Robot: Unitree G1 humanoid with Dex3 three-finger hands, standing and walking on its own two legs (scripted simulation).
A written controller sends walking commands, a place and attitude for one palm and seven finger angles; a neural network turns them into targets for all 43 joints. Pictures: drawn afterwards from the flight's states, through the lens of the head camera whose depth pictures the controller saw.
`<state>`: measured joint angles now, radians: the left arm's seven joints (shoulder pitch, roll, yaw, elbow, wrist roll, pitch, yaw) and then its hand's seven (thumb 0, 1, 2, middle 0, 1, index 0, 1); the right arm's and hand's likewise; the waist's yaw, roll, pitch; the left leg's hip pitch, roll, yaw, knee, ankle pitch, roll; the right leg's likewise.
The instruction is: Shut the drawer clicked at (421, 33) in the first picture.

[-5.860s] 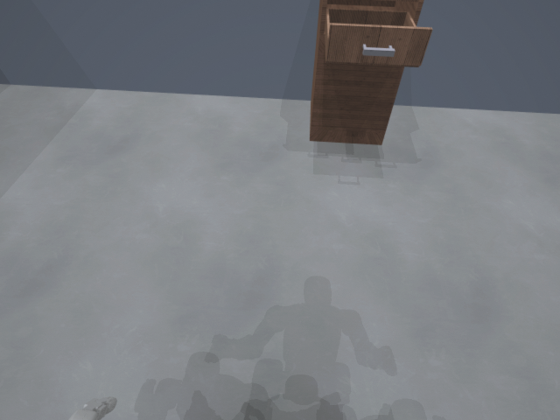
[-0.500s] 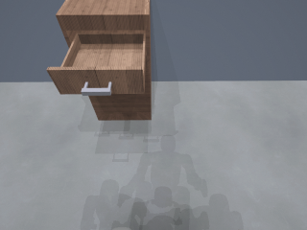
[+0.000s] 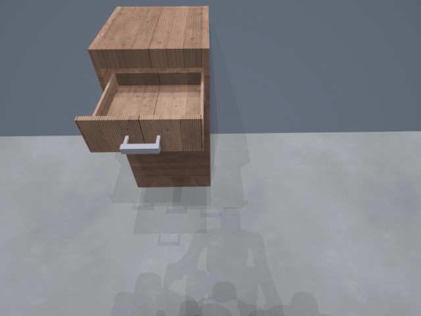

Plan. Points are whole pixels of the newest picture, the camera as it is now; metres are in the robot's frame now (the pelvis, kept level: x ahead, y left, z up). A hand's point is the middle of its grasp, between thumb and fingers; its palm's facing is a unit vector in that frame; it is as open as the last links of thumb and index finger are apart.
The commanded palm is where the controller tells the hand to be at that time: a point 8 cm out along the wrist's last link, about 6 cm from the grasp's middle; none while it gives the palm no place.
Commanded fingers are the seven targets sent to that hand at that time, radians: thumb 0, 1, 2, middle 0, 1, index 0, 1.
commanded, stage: take the last steps up to it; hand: left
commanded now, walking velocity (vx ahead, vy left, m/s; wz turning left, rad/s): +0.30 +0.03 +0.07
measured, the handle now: (141, 143) +0.61 +0.24 -0.08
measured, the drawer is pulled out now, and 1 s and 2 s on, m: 0.30 0.30 0.30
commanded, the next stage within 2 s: come to a stop and stand still in 0.84 s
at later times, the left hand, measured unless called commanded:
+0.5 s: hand out of the picture +0.03 +0.16 -0.17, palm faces +0.18 -0.97 -0.15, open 7.3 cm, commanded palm none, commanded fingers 0.00 0.90 0.90 -0.20 -0.30 -0.20 -0.30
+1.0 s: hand (121, 230) +0.36 +0.25 -0.16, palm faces +0.04 -0.98 -0.21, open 7.3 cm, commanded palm none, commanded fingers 0.00 0.90 0.90 -0.20 -0.30 -0.20 -0.30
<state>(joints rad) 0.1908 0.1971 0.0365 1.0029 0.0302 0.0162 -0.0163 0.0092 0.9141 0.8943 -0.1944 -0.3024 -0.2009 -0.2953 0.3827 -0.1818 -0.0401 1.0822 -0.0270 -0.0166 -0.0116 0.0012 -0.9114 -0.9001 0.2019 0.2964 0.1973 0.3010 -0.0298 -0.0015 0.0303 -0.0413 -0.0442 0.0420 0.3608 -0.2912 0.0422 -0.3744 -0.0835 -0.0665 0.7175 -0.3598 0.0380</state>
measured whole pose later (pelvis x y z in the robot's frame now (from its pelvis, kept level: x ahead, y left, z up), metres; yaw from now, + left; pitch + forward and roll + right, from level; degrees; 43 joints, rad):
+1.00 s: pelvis +0.28 +0.07 +0.00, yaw +2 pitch -1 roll +2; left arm 0.15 0.18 0.05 1.02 0.03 0.00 0.01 0.00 0.92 0.89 -0.19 -0.30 -0.20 -0.29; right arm 0.35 -0.13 -0.03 1.11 -0.03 -0.04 -0.02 0.00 -0.92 -0.90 0.20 0.30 0.20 0.30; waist -0.02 -0.02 0.04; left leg -0.07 -0.02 0.18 0.35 -0.26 0.04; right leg -0.45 -0.10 -0.06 0.78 -0.27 0.02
